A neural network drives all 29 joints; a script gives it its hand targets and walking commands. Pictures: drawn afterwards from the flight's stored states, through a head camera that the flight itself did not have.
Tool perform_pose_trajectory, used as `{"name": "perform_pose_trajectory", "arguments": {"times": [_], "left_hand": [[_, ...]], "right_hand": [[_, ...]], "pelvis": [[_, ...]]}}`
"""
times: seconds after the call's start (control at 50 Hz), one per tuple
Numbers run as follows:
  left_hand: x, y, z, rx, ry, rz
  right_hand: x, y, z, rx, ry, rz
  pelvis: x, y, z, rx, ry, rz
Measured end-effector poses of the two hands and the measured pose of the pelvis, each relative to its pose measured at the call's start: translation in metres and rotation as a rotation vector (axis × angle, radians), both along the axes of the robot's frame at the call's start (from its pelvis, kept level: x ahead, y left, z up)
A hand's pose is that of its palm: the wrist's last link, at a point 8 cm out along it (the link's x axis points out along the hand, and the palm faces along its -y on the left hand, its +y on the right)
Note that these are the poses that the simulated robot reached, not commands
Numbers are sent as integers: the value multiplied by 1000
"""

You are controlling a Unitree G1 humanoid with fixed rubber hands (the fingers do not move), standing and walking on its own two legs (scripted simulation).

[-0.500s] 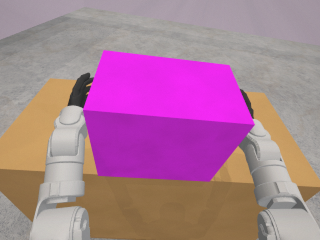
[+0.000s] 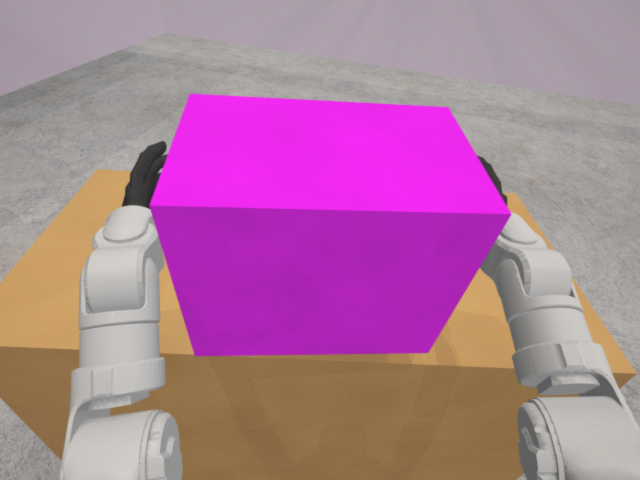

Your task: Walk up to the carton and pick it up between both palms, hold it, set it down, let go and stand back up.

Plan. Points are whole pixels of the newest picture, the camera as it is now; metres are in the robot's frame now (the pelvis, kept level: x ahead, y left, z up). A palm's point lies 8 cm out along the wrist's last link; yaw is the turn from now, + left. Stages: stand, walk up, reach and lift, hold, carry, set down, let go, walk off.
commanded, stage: reach and lift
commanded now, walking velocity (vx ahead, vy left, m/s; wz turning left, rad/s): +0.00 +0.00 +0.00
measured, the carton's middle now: (319, 234) +0.37 +0.01 +0.16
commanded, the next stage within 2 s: hold in 0.74 s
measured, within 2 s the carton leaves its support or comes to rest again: neither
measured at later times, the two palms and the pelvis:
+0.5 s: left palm (138, 196) +0.36 +0.21 +0.22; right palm (484, 205) +0.37 -0.19 +0.21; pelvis +0.01 +0.00 +0.00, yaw +0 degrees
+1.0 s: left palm (144, 178) +0.36 +0.20 +0.24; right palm (505, 189) +0.36 -0.20 +0.24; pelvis +0.00 +0.00 +0.00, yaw +0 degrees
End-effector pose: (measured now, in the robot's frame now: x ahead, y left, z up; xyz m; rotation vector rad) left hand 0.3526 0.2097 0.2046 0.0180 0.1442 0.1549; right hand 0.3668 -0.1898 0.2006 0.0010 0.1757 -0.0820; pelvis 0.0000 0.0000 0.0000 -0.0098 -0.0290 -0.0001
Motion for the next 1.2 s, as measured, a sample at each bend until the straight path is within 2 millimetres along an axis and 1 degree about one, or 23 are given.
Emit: {"name": "perform_pose_trajectory", "arguments": {"times": [0.22, 0.46, 0.78, 0.94, 1.02, 1.1, 1.2], "left_hand": [[7, 0, 14, 0, -8, -10], [6, 4, 15, -2, -16, -11], [6, 1, 24, 0, -20, -10], [2, -5, 38, -1, -46, -17], [4, -8, 41, -14, -31, -22], [4, -10, 42, -12, -26, -28], [2, -7, 41, -6, -18, -28]], "right_hand": [[4, 0, 7, 0, -9, -9], [5, 4, 13, 1, -18, -9], [4, 1, 22, 1, -23, -10], [-2, -5, 38, 4, -49, -18], [-3, -9, 43, -2, -34, -27], [-4, -10, 46, -11, -30, -28], [-6, -7, 44, -15, -22, -25]], "pelvis": [[2, -4, 0, 2, -5, 3], [6, -3, 0, 1, -16, 8], [5, -2, 0, 0, -12, 2], [5, -4, 0, -1, -15, 3], [4, -4, 0, 0, -19, -4], [4, -4, 0, -1, -17, -6], [3, -3, 0, -1, -15, -5]]}}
